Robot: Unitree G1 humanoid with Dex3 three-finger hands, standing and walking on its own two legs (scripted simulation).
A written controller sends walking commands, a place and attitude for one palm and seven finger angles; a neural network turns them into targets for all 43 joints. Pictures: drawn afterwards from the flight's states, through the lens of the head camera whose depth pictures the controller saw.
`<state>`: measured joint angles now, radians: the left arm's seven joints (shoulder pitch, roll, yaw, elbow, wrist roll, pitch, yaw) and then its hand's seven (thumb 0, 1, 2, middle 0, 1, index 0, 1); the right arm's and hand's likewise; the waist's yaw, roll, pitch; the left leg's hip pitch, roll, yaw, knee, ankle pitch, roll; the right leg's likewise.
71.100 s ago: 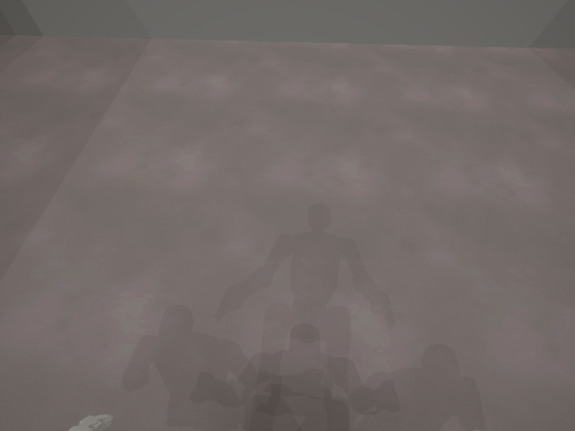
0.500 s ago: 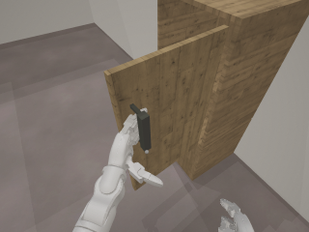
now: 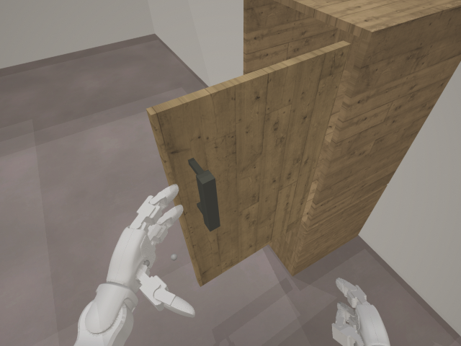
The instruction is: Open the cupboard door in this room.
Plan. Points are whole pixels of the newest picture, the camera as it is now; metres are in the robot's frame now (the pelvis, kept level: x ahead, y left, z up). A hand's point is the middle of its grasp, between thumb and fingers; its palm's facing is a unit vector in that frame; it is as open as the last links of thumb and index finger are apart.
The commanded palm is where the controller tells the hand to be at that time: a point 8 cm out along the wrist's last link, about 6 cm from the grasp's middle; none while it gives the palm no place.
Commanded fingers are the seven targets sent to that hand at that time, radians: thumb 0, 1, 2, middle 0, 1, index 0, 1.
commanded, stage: slide the hand sideways off the handle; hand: left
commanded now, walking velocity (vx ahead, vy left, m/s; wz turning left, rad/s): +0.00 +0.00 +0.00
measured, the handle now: (203, 195) +0.35 +0.07 +0.10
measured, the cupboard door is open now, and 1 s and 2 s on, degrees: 93 93 93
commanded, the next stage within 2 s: draw the hand back to the body in 0.20 s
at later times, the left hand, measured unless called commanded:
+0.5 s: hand (135, 263) +0.22 +0.16 +0.10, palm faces -0.11 -0.99 -0.06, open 16.3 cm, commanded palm +0.19 +0.21 +0.11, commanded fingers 0.00 -0.50 0.30 -0.15 -0.30 -0.15 -0.30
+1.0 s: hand (72, 263) +0.20 +0.22 +0.13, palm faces +0.21 -0.94 -0.26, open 14.9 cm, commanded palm +0.16 +0.27 +0.15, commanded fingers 0.00 0.06 0.54 -0.17 -0.30 -0.17 -0.30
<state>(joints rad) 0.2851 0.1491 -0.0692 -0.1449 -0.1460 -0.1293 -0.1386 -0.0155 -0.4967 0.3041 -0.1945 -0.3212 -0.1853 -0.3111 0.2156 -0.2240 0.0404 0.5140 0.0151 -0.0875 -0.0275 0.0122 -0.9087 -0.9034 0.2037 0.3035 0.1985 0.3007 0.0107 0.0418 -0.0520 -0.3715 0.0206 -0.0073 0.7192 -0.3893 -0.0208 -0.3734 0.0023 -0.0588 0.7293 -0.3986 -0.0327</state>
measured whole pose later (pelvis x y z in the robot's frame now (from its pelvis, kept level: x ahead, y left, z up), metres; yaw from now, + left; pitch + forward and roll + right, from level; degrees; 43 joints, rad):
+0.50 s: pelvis +0.00 +0.02 +0.00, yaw +0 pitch +2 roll -1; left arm 0.35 0.21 0.03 -0.24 -0.20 -0.12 -0.20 -0.02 -0.50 0.30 -0.15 -0.30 -0.16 -0.30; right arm 0.25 -0.23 0.05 0.53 0.03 -0.18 -0.05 0.01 -0.91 -0.90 0.20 0.30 0.20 0.30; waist 0.01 0.05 -0.06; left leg -0.40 0.01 -0.01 0.77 -0.41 0.00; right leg -0.39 -0.01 -0.06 0.75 -0.40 -0.01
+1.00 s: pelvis +0.00 +0.03 +0.01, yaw +0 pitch -2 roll -1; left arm 0.47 0.27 0.10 -0.42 -0.06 -0.04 0.05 -0.01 -0.25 0.41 -0.16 -0.30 -0.17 -0.30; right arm 0.22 -0.22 0.06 0.57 0.00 -0.17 -0.08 0.01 -0.91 -0.90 0.21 0.30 0.20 0.30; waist 0.05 0.04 0.00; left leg -0.22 0.00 0.00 0.60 -0.34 0.02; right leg -0.20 -0.02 -0.05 0.55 -0.31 0.01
